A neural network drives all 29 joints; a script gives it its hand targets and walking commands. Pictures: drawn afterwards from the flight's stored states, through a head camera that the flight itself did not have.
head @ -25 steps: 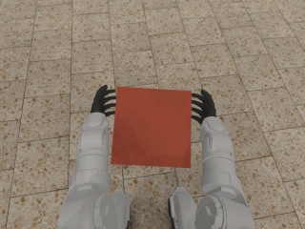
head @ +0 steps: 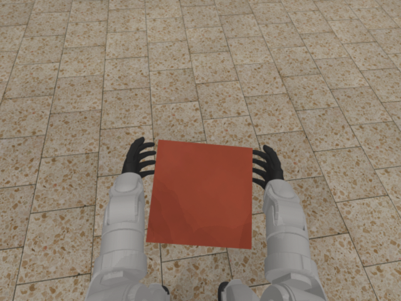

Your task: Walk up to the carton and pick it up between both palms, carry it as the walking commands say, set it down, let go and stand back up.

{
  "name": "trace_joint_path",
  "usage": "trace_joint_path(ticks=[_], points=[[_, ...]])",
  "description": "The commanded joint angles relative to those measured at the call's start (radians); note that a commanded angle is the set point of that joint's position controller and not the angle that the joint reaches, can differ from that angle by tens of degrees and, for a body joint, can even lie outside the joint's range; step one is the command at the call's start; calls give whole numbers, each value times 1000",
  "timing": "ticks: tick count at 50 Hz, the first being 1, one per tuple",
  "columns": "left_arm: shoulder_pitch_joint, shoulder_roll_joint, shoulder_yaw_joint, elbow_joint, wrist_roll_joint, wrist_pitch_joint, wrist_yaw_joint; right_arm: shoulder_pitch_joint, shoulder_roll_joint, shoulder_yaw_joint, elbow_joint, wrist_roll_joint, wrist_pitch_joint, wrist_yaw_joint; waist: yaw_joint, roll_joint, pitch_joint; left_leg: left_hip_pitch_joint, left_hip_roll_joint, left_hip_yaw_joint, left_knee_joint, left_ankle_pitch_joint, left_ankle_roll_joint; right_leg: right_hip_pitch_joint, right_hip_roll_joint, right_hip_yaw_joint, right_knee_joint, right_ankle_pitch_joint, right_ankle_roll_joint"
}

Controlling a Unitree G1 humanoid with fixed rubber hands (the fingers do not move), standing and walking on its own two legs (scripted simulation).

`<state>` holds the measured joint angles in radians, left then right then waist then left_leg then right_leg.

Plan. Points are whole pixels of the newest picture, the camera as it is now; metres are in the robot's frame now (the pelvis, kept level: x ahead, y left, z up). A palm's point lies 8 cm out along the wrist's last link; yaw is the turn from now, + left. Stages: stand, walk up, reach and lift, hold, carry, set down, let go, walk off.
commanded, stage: reach and lift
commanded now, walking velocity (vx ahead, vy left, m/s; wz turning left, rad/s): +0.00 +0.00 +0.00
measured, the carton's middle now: (199, 195) +0.35 -0.01 -0.11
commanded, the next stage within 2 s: hold in 1.88 s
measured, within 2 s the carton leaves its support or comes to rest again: neither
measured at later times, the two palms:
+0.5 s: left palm (121, 173) +0.34 +0.13 +0.06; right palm (284, 179) +0.32 -0.16 +0.05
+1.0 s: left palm (117, 170) +0.33 +0.13 +0.10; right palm (296, 173) +0.32 -0.16 +0.09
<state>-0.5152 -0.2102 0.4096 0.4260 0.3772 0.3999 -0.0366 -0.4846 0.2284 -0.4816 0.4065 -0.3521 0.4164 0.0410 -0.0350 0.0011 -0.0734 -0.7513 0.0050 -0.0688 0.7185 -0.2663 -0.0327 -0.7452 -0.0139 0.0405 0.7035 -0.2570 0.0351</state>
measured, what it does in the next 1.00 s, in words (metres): stands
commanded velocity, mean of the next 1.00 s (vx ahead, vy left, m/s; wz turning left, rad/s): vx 0.00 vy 0.00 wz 0.00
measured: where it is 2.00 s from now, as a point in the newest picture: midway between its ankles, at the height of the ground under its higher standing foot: outside the picture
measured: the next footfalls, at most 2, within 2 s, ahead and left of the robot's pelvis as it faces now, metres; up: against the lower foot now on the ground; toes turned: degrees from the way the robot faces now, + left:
none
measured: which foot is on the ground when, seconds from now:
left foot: down 0.00-1.00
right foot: down 0.00-1.00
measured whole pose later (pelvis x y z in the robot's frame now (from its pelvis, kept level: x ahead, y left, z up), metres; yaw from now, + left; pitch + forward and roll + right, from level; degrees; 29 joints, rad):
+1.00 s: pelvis +0.01 -0.01 +0.04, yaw +0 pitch -7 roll +0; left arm -0.40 -0.19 0.31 0.33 0.37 0.71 -0.03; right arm -0.40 0.20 -0.35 0.33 -0.34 0.73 0.02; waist -0.03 0.00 0.05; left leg -0.05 0.02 -0.06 0.34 -0.16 -0.03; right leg -0.05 -0.01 0.04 0.33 -0.16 0.03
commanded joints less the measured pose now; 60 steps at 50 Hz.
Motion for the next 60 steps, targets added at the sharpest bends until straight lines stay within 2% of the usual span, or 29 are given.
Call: trace_joint_path(ticks=[1, 5, 6, 7, 8, 9, 12, 13, 15, 16, 17, 18, 21, 24, 34, 36, 37, 38, 39, 42, 43, 45, 48, 53, 54, 55, 56, 58, 60], points=[[-442, -943, -575, 123, -173, 2, -231, -463, 899, 628, 126, 172, 1, 246, -2, 36, -520, 316, -141, 39, -115, 210, 26, 328, 136, -24, -86, 252, -27], [-381, -964, -580, 103, -172, 6, -233, -453, 898, 665, 69, 181, -2, 250, 6, 32, -527, 345, -139, 34, -157, 251, 27, 405, 130, -13, -129, 303, -24], [-339, -970, -602, 108, -181, 10, -231, -422, 907, 682, 69, 190, 11, 249, 21, -22, -499, 404, -142, 35, -182, 298, 27, 436, 136, -26, -155, 338, -15], [-353, -948, -598, 109, -176, 17, -231, -394, 881, 653, 95, 168, 17, 246, -14, 8, -484, 411, -131, 25, -185, 318, 23, 428, 139, -27, -158, 355, -16], [-350, -951, -600, 101, -186, 22, -228, -370, 878, 655, 92, 182, 15, 242, -1, 36, -452, 395, -132, 29, -197, 303, 24, 442, 133, -18, -172, 347, -28], [-294, -960, -593, 113, -185, 28, -225, -399, 882, 685, 36, 193, 18, 238, 12, -11, -451, 455, -133, 24, -211, 304, 29, 446, 138, -29, -181, 335, -22], [-323, -941, -596, 85, -194, 42, -224, -375, 874, 669, 58, 198, 32, 233, -3, 13, -389, 448, -131, 28, -245, 262, 28, 496, 130, -17, -219, 311, -31], [-330, -944, -609, 95, -209, 41, -223, -412, 881, 689, 45, 208, 33, 229, 10, -23, -401, 478, -119, 15, -246, 264, 36, 485, 133, -23, -217, 308, -18], [-336, -923, -585, 92, -193, 58, -223, -368, 844, 638, 80, 187, 49, 229, -8, 45, -319, 453, -124, 26, -269, 244, 29, 487, 129, -17, -243, 295, -27], [-315, -946, -600, 104, -209, 60, -217, -396, 880, 685, 45, 210, 49, 224, 16, -21, -358, 529, -117, 24, -276, 250, 34, 546, 122, -21, -253, 289, -22], [-328, -940, -615, 72, -206, 64, -218, -402, 861, 672, 40, 205, 50, 226, 7, 24, -341, 530, -119, 26, -282, 255, 25, 519, 131, -18, -264, 274, -23], [-312, -939, -592, 81, -202, 70, -218, -388, 872, 676, 42, 210, 56, 224, 24, 10, -320, 519, -120, 28, -297, 229, 30, 568, 124, -15, -281, 267, -30], [-320, -922, -600, 88, -204, 93, -220, -379, 872, 653, 59, 200, 79, 221, -2, 11, -295, 549, -121, 33, -319, 220, 25, 600, 123, -17, -308, 265, -21], [-318, -914, -599, 68, -229, 98, -227, -440, 887, 696, 0, 246, 90, 215, 28, -13, -268, 588, -119, 31, -347, 177, 40, 620, 124, -24, -324, 231, -14], [-376, -878, -612, -21, -251, 200, -233, -382, 876, 658, -4, 223, 210, 209, 8, 4, -148, 658, -107, 23, -423, 94, 31, 686, 114, -25, -393, 144, -22], [-386, -891, -619, -27, -258, 226, -227, -394, 862, 645, -6, 222, 232, 208, -20, 24, -117, 669, -118, 33, -433, 84, 29, 698, 117, -30, -403, 145, -19], [-410, -878, -613, -46, -260, 233, -225, -403, 867, 655, -6, 232, 238, 211, 13, 8, -117, 662, -113, 29, -427, 73, 32, 698, 109, -22, -406, 122, -18], [-414, -868, -600, -37, -255, 238, -229, -418, 856, 643, -30, 221, 248, 213, -10, -26, -125, 662, -108, 26, -442, 77, 31, 726, 118, -32, -409, 137, -15], [-398, -883, -616, -42, -270, 246, -222, -416, 876, 685, -26, 256, 260, 214, 17, -1, -128, 687, -109, 22, -436, 77, 39, 724, 109, -26, -406, 134, -17], [-380, -881, -623, -58, -278, 268, -222, -390, 857, 671, -50, 247, 281, 214, -19, 1, -127, 719, -110, 19, -449, 138, 33, 748, 121, -37, -408, 191, -13], [-349, -872, -617, -37, -277, 279, -218, -407, 858, 675, -45, 264, 288, 213, 18, -8, -99, 700, -110, 19, -445, 135, 32, 731, 111, -24, -423, 166, -16], [-343, -863, -588, -29, -261, 289, -217, -387, 837, 668, -44, 253, 302, 207, -3, 13, -56, 693, -110, 23, -457, 92, 36, 736, 114, -25, -425, 150, -15], [-380, -829, -576, -55, -265, 284, -213, -438, 868, 669, -57, 266, 301, 209, 36, -30, -60, 675, -103, 24, -458, 55, 47, 736, 113, -28, -417, 127, -15], [-425, -837, -613, -105, -286, 283, -221, -392, 876, 670, -45, 261, 299, 210, 10, 22, -122, 706, -114, 28, -458, 83, 36, 763, 112, -17, -421, 161, -13], [-391, -842, -606, -90, -288, 287, -221, -391, 875, 665, -40, 262, 297, 208, 19, -12, -96, 709, -112, 17, -452, 130, 37, 758, 119, -13, -420, 173, -17], [-373, -844, -609, -83, -278, 291, -216, -377, 878, 674, -31, 269, 299, 207, 18, 29, -103, 730, -113, 22, -457, 138, 32, 748, 113, -13, -417, 189, -12], [-357, -842, -614, -128, -278, 285, -216, -356, 872, 663, -43, 256, 296, 210, 27, -14, -138, 743, -109, 19, -451, 180, 30, 777, 122, -9, -428, 205, -15], [-362, -860, -640, -158, -285, 288, -213, -355, 878, 691, -94, 265, 287, 204, 25, 33, -165, 730, -123, 30, -451, 224, 20, 798, 119, -1, -423, 277, -10], [-320, -849, -651, -179, -298, 294, -211, -306, 886, 698, -113, 269, 299, 197, 29, -13, -189, 774, -111, 22, -451, 273, 25, 804, 117, -3, -427, 305, -8]])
